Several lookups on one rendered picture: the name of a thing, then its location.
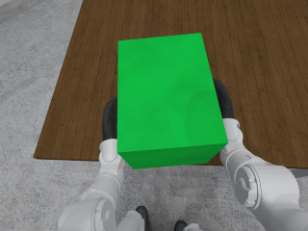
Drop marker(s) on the robot right forearm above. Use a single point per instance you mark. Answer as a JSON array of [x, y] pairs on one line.
[[234, 155]]

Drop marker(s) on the carton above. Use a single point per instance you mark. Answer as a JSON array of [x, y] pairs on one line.
[[167, 106]]

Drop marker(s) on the left robot hand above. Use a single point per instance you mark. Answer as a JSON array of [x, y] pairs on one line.
[[109, 121]]

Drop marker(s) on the right robot upper arm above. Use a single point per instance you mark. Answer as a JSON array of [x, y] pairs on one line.
[[270, 192]]

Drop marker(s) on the right robot hand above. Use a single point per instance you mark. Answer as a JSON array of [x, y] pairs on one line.
[[224, 100]]

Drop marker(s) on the table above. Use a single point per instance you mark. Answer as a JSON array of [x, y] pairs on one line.
[[257, 48]]

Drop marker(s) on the robot left forearm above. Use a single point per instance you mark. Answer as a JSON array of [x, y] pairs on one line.
[[109, 179]]

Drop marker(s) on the robot left thigh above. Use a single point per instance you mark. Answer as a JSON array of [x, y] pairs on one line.
[[131, 223]]

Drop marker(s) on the right robot foot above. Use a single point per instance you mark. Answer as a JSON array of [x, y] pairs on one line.
[[180, 225]]

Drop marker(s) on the left robot upper arm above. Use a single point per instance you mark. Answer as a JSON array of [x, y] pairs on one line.
[[97, 214]]

